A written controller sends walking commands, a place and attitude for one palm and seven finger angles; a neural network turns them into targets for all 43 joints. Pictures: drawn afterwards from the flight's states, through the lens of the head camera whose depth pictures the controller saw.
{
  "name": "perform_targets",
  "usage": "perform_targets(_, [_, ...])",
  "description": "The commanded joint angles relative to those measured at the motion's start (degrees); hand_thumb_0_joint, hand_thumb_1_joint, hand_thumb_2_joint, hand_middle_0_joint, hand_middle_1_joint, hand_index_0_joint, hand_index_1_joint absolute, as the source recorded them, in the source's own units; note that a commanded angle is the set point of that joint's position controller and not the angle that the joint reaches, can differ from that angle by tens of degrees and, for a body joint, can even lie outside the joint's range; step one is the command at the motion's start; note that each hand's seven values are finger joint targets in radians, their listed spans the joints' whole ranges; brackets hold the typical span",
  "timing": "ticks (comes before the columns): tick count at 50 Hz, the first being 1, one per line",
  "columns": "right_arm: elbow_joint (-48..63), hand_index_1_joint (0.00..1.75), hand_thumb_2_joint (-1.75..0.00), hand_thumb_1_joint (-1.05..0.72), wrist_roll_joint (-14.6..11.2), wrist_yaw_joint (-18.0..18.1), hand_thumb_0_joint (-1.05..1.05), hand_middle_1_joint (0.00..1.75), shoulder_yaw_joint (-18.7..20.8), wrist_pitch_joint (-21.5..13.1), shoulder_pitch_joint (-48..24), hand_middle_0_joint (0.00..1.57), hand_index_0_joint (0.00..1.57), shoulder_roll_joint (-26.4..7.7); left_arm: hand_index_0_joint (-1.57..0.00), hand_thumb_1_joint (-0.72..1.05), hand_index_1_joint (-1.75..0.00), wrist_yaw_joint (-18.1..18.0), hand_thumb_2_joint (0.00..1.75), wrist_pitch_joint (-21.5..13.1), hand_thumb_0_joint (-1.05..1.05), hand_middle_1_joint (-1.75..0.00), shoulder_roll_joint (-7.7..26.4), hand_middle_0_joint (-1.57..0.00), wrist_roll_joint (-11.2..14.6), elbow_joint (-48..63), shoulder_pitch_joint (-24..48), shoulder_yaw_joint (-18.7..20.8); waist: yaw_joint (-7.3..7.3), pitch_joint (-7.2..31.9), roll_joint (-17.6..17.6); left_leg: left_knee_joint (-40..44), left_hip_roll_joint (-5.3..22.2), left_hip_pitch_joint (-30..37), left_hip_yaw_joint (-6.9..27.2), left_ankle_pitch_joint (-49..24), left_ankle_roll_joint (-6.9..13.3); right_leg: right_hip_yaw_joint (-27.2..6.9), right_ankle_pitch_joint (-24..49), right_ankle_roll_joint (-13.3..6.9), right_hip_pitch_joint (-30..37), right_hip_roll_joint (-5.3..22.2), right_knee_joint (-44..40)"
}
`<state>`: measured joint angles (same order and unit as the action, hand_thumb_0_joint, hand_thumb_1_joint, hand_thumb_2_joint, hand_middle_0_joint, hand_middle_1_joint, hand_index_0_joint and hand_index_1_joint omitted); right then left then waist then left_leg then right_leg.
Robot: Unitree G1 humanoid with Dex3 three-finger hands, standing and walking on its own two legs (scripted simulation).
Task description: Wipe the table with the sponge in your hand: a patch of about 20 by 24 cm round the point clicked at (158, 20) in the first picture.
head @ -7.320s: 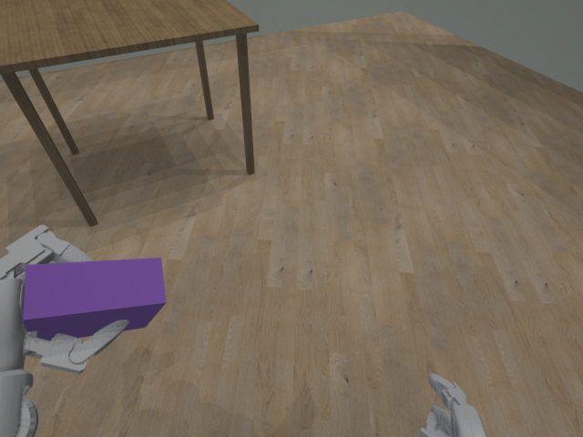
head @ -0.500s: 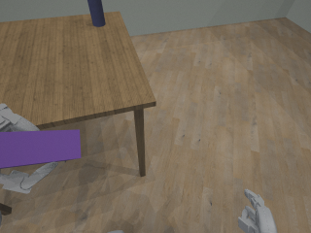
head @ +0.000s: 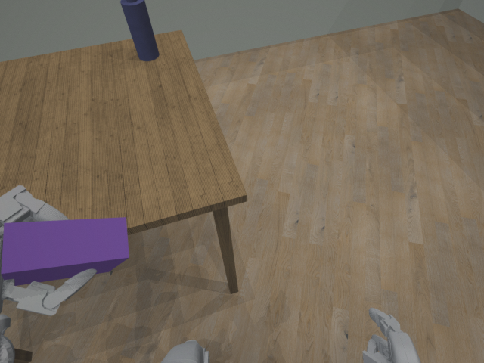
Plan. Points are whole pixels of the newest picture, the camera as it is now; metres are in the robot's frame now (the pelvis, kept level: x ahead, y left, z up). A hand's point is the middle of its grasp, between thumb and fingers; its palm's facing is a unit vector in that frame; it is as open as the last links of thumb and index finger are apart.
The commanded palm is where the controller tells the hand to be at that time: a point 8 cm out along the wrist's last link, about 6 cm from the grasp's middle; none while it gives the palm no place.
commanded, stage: come to a stop and stand still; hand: left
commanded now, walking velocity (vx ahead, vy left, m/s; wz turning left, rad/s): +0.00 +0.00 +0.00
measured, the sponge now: (83, 250) +0.23 +0.20 +0.14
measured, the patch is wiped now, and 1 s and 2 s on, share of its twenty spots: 0.00 0.00 0.00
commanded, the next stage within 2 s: look again from close up in 1.42 s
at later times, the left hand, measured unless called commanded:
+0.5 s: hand (53, 243) +0.23 +0.23 +0.16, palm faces +0.34 -0.82 -0.46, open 9.3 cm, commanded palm +0.17 +0.27 +0.17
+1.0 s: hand (50, 297) +0.17 +0.21 +0.16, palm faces +0.37 -0.84 -0.40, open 9.3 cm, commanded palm +0.12 +0.25 +0.17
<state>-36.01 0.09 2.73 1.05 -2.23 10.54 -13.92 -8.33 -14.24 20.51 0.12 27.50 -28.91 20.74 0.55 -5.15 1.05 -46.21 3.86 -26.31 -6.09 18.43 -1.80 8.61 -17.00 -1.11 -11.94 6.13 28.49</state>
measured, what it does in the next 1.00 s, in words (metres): steps on the spot: left foot, then right foot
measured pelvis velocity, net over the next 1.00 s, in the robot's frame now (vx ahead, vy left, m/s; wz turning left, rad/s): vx -0.05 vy -0.02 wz -0.04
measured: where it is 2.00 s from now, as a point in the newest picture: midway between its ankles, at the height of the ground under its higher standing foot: outside the picture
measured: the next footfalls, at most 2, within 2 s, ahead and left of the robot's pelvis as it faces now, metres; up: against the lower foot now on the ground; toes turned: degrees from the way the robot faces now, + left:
left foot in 0.10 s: +0.12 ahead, +0.16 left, +0.00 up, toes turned +8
right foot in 0.44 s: +0.04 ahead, -0.08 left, +0.00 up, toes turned -8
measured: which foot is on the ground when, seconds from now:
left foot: up 0.00-0.08, down 0.10-0.46, up 0.48-0.72, down 0.74-1.00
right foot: down 0.00-0.12, up 0.14-0.42, down 0.44-1.00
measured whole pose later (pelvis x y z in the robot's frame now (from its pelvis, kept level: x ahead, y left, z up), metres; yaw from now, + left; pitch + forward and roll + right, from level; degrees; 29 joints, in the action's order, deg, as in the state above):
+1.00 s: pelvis -0.05 -0.02 -0.01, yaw -2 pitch -1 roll +0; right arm -34.4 0.0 4.2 -1.4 -4.2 12.8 -12.1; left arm -8.6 -10.0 19.8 1.1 26.2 -26.9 17.7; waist -1.2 -1.0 -0.8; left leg -30.7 2.7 -15.1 -3.2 15.6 -0.9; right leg 8.2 -10.7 -5.4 -15.8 -2.2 27.2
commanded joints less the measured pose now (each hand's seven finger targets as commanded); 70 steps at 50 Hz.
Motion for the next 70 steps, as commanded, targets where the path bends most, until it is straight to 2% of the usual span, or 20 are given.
perform_targets(1, [10.7, 0.3, -0.9, -0.9, 0.4, 0.4, 0.0, 0.3, 1.7, -3.3, -3.9, 0.2, 0.2, -2.1, -1.2, 0.1, -1.6, -2.7, 1.3, -3.2, 0.0, -1.6, 11.5, -1.2, 0.8, 16.1, 1.8, 8.7, -1.8, 12.7, 8.4, 13.6, -2.5, 6.3, -4.1, -5.3, 0.7, -7.6, 35.1, -4.6, 9.7, 10.7, -2.6])
perform_targets(3, [11.4, 0.3, -0.9, -0.9, 0.2, 1.3, 0.0, 0.3, 2.4, -2.9, -3.0, 0.2, 0.2, -2.8, -1.2, 0.1, -1.6, -2.8, 1.3, -2.9, 0.0, -1.6, 11.4, -1.2, 0.9, 17.9, 3.5, 8.5, -0.77, 13.7, 3.8, 22.3, -1.9, 15.9, -3.8, -14.3, 0.6, -5.6, 30.0, -1.9, 6.3, 7.5, 3.0])
perform_targets(4, [12.0, 0.3, -0.9, -0.9, -0.2, 1.8, 0.0, 0.3, 2.9, -2.8, -3.0, 0.2, 0.2, -3.8, -1.2, 0.1, -1.6, -2.6, 1.3, -3.0, 0.0, -1.6, 11.2, -1.2, 1.2, 19.0, 4.1, 7.9, -0.68, 14.4, -3.7, 23.2, 3.2, 22.4, 0.9, -24.4, 1.8, -4.0, 20.8, 0.2, 1.5, 4.2, 9.3])
perform_targets(5, [12.2, 0.3, -0.9, -0.9, -0.5, 1.5, 0.0, 0.3, 3.3, -2.8, -2.1, 0.2, 0.2, -5.2, -1.2, 0.1, -1.6, -2.5, 1.3, -3.1, 0.0, -1.6, 11.4, -1.2, 1.4, 19.5, 4.6, 8.0, -1.18, 15.8, -14.3, 22.4, 13.2, 28.9, 12.5, -43.2, 6.4, -2.2, -3.5, 2.6, -8.1, -1.3, 17.1])
perform_targets(6, [12.3, 0.3, -0.9, -0.9, -0.6, 0.9, 0.0, 0.3, 3.4, -3.1, -1.0, 0.2, 0.2, -5.1, -1.2, 0.1, -1.6, -2.1, 1.3, -3.3, 0.0, -1.6, 11.1, -1.2, 1.3, 15.8, 4.3, 7.6, -1.31, 14.5, -14.2, 24.5, 18.1, 26.5, 17.7, -50.6, 9.8, -4.7, -19.3, 2.6, -11.0, -3.9, 24.5])
perform_targets(7, [11.4, 0.3, -0.9, -0.9, 0.4, 0.8, 0.0, 0.3, 2.9, -3.5, -1.7, 0.2, 0.2, -4.7, -1.2, 0.1, -1.6, -1.7, 1.3, -3.1, 0.0, -1.6, 12.3, -1.2, 1.5, 14.6, 4.5, 8.9, -0.69, 13.7, -18.5, 26.7, 20.1, 23.9, 20.8, -49.0, 11.5, -6.7, -19.8, 3.2, -13.4, -3.8, 29.8])
perform_targets(11, [11.3, 0.3, -0.9, -0.9, 0.1, -1.2, 0.0, 0.3, 2.4, -5.1, -2.0, 0.2, 0.2, -4.2, -1.2, 0.1, -1.6, -0.9, 1.3, -2.0, 0.0, -1.6, 9.4, -1.2, 1.8, 21.4, 3.2, 6.0, -0.73, 14.3, -16.0, 24.8, 15.5, 22.1, 8.9, -39.8, 8.4, -5.3, -10.0, 3.0, -10.5, -4.3, 24.2])
perform_targets(20, [11.4, 0.3, -0.9, -0.9, -0.1, -0.5, 0.0, 0.3, 0.6, -5.8, -2.1, 0.2, 0.2, -3.6, -1.2, 0.1, -1.6, -1.0, 1.3, 1.4, 0.0, -1.6, 9.6, -1.2, 2.7, 17.1, 4.7, 6.4, -0.56, 12.0, -13.6, 24.9, 12.4, 12.8, 4.2, -13.4, 5.1, -1.4, -0.4, 3.4, 3.5, -6.2, -1.5])
perform_targets(22, [11.4, 0.3, -0.9, -0.9, -0.3, -0.3, 0.0, 0.3, 0.3, -5.0, -2.1, 0.2, 0.2, -2.4, -1.2, 0.1, -1.6, -1.0, 1.3, 1.6, 0.0, -1.6, 10.6, -1.2, 2.3, 14.5, 5.8, 7.0, 0.13, 11.2, -5.0, 17.6, 7.3, 10.0, 0.9, -5.0, 1.8, -7.7, 8.8, 1.1, 4.5, -0.9, -8.6])
perform_targets(24, [11.4, 0.3, -0.9, -0.9, -0.9, 0.0, 0.0, 0.3, 0.0, -4.8, -2.7, 0.2, 0.2, -1.5, -1.2, 0.1, -1.6, -1.0, 1.3, 3.3, 0.0, -1.6, 10.7, -1.2, 3.6, 13.6, 6.0, 6.1, -0.71, 10.4, 12.0, 4.8, -1.3, 7.1, 0.8, 6.4, -0.5, -23.3, 11.5, -4.3, -1.8, 9.8, -13.0])
perform_targets(26, [9.8, 0.3, -0.9, -0.9, -0.3, 0.1, 0.0, 0.3, -1.3, -4.6, -4.2, 0.2, 0.2, -0.8, -1.2, 0.1, -1.6, -1.4, 1.3, 3.3, 0.0, -1.6, 10.6, -1.2, 3.0, 13.2, 4.8, 6.0, -0.62, 9.5, 8.3, -4.5, -1.4, 2.5, 4.9, 7.7, -0.2, -21.0, 22.6, -7.3, 1.4, 11.9, -10.9])
perform_targets(30, [9.7, 0.3, -0.9, -0.9, -0.1, 1.5, 0.0, 0.3, -1.5, -4.3, -6.3, 0.2, 0.2, -1.0, -1.2, 0.1, -1.6, -1.9, 1.3, 1.8, 0.0, -1.6, 11.0, -1.2, 2.2, 13.8, 5.0, 7.1, -1.27, 11.5, 7.0, 2.5, -1.7, 3.1, 3.1, 5.9, -0.2, -12.5, 37.6, -6.4, 8.1, 9.2, -6.0])
perform_targets(35, [10.5, 0.3, -0.9, -0.9, 0.0, 1.9, 0.0, 0.3, 0.0, -3.1, -2.9, 0.2, 0.2, -2.8, -1.2, 0.1, -1.6, -2.1, 1.3, 0.9, 0.0, -1.6, 9.8, -1.2, 2.5, 15.1, 2.1, 6.2, -0.52, 13.6, -0.2, 22.5, -1.3, 14.2, 3.4, -8.8, 0.8, -12.5, 24.9, -3.0, 7.5, 5.9, -4.1])
perform_targets(37, [11.1, 0.3, -0.9, -0.9, -0.4, 2.1, 0.0, 0.3, 1.1, -3.1, -3.2, 0.2, 0.2, -5.2, -1.2, 0.1, -1.6, -2.3, 1.3, 0.4, 0.0, -1.6, 10.8, -1.2, 2.4, 15.5, 2.2, 6.3, -1.55, 12.7, -5.8, 24.5, 6.3, 16.8, 9.6, -21.2, 3.1, -10.9, 11.8, 0.2, 3.6, 0.5, -3.1])
perform_targets(39, [11.4, 0.3, -0.9, -0.9, 0.2, 2.2, 0.0, 0.3, 0.2, -3.1, -4.3, 0.2, 0.2, -4.8, -1.2, 0.1, -1.6, -1.7, 1.3, 0.3, 0.0, -1.6, 10.1, -1.2, 2.4, 13.7, 1.8, 5.8, -1.55, 8.9, -13.6, 28.1, 9.0, 9.6, 13.2, -16.0, 4.8, -8.4, 4.8, 1.5, 2.7, -2.6, -1.4])
perform_targets(45, [10.4, 0.3, -0.9, -0.9, 0.2, 2.1, 0.0, 0.3, 0.2, -5.2, -3.1, 0.2, 0.2, -4.6, -1.2, 0.1, -1.6, -1.6, 1.3, -0.2, 0.0, -1.6, 9.4, -1.2, 1.4, 13.4, 7.4, 3.7, -1.3, 8.5, -7.2, 25.3, 4.4, 4.1, 8.2, 0.9, 3.2, -11.8, 3.5, 0.8, 4.8, -1.3, -5.4])
perform_targets(49, [9.5, 0.3, -0.9, -0.9, 0.4, 1.4, 0.0, 0.3, 0.4, -5.1, -1.9, 0.2, 0.2, -4.0, -1.2, 0.1, -1.6, -1.8, 1.3, 1.1, 0.0, -1.6, 10.0, -1.2, 1.7, 11.5, 9.2, 3.8, -0.58, 8.8, 2.0, 13.0, -1.3, 9.9, 5.3, 2.8, 1.9, -22.5, -11.3, -2.2, -4.0, 6.5, -17.3])
perform_targets(51, [9.2, 0.3, -0.9, -0.9, 0.3, 1.3, 0.0, 0.3, -0.2, -4.7, -2.4, 0.2, 0.2, -3.1, -1.2, 0.1, -1.6, -2.1, 1.3, 1.7, 0.0, -1.6, 9.8, -1.2, 1.8, 10.8, 8.7, 3.4, -0.57, 8.6, 3.6, 11.7, -1.6, 11.0, 6.6, 0.6, 2.1, -22.0, -10.5, -3.8, -4.0, 8.2, -17.8])
perform_targets(60, [10.5, 0.3, -0.9, -0.9, 0.4, 1.8, 0.0, 0.3, -1.2, -3.4, -3.8, 0.2, 0.2, -3.9, -1.2, 0.1, -1.6, -1.7, 1.3, 1.6, 0.0, -1.6, 9.5, -1.2, 1.3, 10.8, 8.3, 2.9, -1.05, 4.3, -5.2, 28.4, 2.7, 4.1, 11.6, 6.5, 3.9, -12.4, -10.2, 0.6, 1.2, -1.2, -11.7])
perform_targets(70, [10.0, 0.3, -0.9, -0.9, 0.3, 1.4, 0.0, 0.3, -0.6, -4.8, -2.6, 0.2, 0.2, -4.2, -1.2, 0.1, -1.6, -2.0, 1.3, 1.4, 0.0, -1.6, 9.4, -1.2, 1.1, 12.0, 7.5, 2.8, -0.97, 7.8, -3.7, 24.4, 1.1, 6.5, 9.4, 2.8, 3.2, -14.3, -6.7, -0.1, 1.9, 0.2, -12.2])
